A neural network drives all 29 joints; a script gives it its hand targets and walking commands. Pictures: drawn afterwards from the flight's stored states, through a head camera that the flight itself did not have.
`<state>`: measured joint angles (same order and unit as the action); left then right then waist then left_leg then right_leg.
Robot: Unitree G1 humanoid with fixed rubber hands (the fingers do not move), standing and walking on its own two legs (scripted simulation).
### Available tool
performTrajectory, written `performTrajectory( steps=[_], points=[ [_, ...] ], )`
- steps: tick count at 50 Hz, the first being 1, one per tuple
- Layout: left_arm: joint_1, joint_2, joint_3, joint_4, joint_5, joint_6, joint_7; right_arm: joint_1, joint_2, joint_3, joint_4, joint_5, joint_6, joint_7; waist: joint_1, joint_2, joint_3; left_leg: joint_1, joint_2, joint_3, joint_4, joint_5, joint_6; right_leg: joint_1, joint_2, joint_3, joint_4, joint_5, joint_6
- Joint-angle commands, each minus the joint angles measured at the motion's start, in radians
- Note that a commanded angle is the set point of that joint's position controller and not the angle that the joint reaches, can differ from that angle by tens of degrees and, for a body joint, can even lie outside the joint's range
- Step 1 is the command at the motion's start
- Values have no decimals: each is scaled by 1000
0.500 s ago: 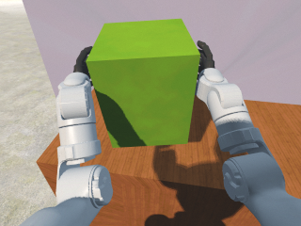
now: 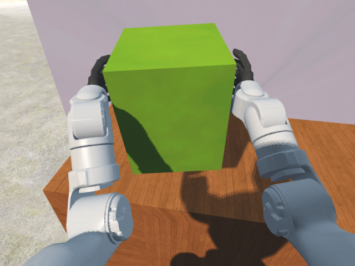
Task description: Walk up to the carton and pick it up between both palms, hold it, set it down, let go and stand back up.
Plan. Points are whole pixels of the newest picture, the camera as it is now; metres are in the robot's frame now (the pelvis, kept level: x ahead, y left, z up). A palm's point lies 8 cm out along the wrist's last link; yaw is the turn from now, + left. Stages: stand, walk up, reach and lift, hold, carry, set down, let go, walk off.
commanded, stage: hold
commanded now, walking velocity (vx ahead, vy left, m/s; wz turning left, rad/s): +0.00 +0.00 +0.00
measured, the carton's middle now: (173, 99) +0.39 +0.01 +0.24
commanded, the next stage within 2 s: none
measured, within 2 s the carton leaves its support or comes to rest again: neither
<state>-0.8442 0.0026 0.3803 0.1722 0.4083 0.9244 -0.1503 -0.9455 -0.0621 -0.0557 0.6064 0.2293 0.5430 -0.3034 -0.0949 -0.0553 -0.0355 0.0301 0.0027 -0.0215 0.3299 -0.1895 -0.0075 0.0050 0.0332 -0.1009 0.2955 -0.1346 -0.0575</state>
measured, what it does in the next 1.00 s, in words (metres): stands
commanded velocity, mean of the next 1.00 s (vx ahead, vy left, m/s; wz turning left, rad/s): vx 0.00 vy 0.00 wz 0.00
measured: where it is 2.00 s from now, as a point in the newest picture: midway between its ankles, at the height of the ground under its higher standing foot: outside the picture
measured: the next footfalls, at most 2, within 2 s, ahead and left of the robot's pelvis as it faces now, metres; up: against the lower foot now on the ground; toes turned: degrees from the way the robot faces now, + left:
none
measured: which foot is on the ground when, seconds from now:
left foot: down 0.00-1.00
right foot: down 0.00-1.00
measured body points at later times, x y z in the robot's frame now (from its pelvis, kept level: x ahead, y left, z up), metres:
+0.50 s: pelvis +0.00 +0.00 +0.00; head -0.08 +0.03 +0.44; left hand +0.37 +0.16 +0.28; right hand +0.38 -0.14 +0.28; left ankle +0.01 +0.12 -0.75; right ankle +0.03 -0.08 -0.75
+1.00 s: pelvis +0.00 +0.01 +0.00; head -0.08 +0.02 +0.44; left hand +0.37 +0.15 +0.28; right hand +0.37 -0.14 +0.28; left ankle +0.01 +0.12 -0.75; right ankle +0.03 -0.08 -0.75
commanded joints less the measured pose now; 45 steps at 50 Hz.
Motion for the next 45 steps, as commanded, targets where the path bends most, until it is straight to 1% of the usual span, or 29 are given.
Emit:
performTrajectory(
  steps=[1,3,5,6,7,10,11,13,14,15,16,17,18,20,22,23,26,27,28,29,30,36,41,45],
  points=[
    [-720,-427,-373,-62,-191,-75,-126,-771,551,267,-258,139,-46,167,-1,64,-297,-153,-45,51,-78,128,-3,271,15,27,3,142,106],
    [-730,-426,-371,-53,-193,-77,-127,-770,551,257,-248,134,-44,166,-6,65,-288,-159,-45,52,-82,110,-2,260,13,28,-2,123,106],
    [-727,-430,-377,-53,-195,-77,-127,-772,549,253,-252,133,-48,166,-11,71,-291,-153,-45,51,-78,117,-5,257,13,28,-2,130,105],
    [-728,-430,-375,-60,-194,-79,-127,-769,554,259,-251,136,-47,166,-7,71,-296,-156,-45,50,-77,126,-5,269,13,27,1,141,106],
    [-725,-427,-373,-49,-193,-77,-128,-766,546,254,-243,135,-46,165,-12,69,-292,-154,-46,50,-79,119,-6,266,13,28,-2,138,106],
    [-717,-431,-379,-63,-198,-78,-127,-777,555,270,-276,145,-50,162,-6,69,-315,-145,-47,48,-69,144,-6,273,13,27,3,161,108],
    [-720,-429,-383,-66,-201,-78,-126,-777,555,272,-278,148,-49,160,-9,69,-317,-136,-50,47,-64,148,-8,269,11,28,1,167,111],
    [-716,-421,-366,-51,-190,-76,-127,-766,553,267,-257,144,-45,159,-8,57,-289,-143,-49,49,-73,132,-4,262,13,26,-3,156,112],
    [-715,-423,-370,-58,-192,-77,-128,-764,553,270,-268,146,-46,158,-9,60,-299,-147,-49,49,-73,134,-4,268,12,27,-1,157,112],
    [-718,-426,-378,-64,-193,-76,-129,-753,549,263,-259,144,-43,158,-18,72,-292,-145,-47,47,-73,136,-9,265,12,26,0,159,109],
    [-713,-424,-371,-58,-188,-75,-131,-750,546,264,-251,143,-40,158,-15,71,-277,-147,-47,49,-74,141,-9,266,13,27,-1,162,109],
    [-712,-428,-381,-71,-193,-74,-132,-750,546,267,-269,147,-43,156,-22,71,-291,-137,-48,48,-69,151,-12,268,12,27,1,178,110],
    [-712,-422,-375,-78,-191,-74,-132,-752,553,277,-273,153,-41,155,-13,68,-296,-130,-51,48,-63,165,-11,272,11,27,1,191,113],
    [-705,-421,-379,-70,-192,-71,-133,-751,548,277,-276,153,-38,152,-19,64,-290,-129,-51,48,-65,156,-11,267,11,27,-1,187,114],
    [-704,-428,-385,-83,-193,-71,-132,-758,550,284,-293,160,-40,152,-13,75,-298,-128,-50,46,-62,170,-12,269,13,26,4,193,112],
    [-705,-432,-390,-91,-194,-70,-131,-750,548,284,-293,161,-39,152,-18,78,-300,-127,-50,47,-61,176,-15,273,14,27,6,199,111],
    [-707,-428,-386,-98,-192,-69,-129,-751,546,286,-292,161,-37,153,-11,72,-297,-128,-48,47,-64,174,-15,270,17,24,5,187,111],
    [-700,-449,-423,-119,-200,-65,-135,-711,562,265,-319,136,-39,143,-62,93,-289,-150,-48,54,-56,173,-15,307,-1,38,21,258,118],
    [-693,-447,-416,-135,-196,-61,-137,-723,552,271,-325,140,-36,138,-43,93,-298,-148,-46,38,-63,162,-11,321,-5,33,28,269,124],
    [-698,-443,-416,-135,-191,-56,-137,-714,550,276,-324,142,-30,136,-51,87,-290,-145,-48,45,-66,151,-11,309,-4,35,25,268,126],
    [-693,-439,-408,-129,-186,-52,-138,-720,551,281,-325,143,-26,136,-41,85,-282,-149,-46,44,-70,145,-8,307,-3,33,23,256,125],
    [-685,-439,-384,-114,-174,-49,-140,-742,556,293,-336,133,-34,154,-13,71,-283,-188,-40,57,-92,142,3,337,16,31,35,205,109],
    [-692,-443,-375,-93,-176,-55,-131,-757,558,290,-328,122,-44,166,-4,57,-286,-198,-37,67,-98,128,10,330,24,33,34,167,101],
    [-701,-446,-373,-71,-177,-58,-127,-764,556,273,-307,108,-50,174,-4,57,-278,-213,-33,69,-107,94,13,319,23,37,29,130,95]
  ],
)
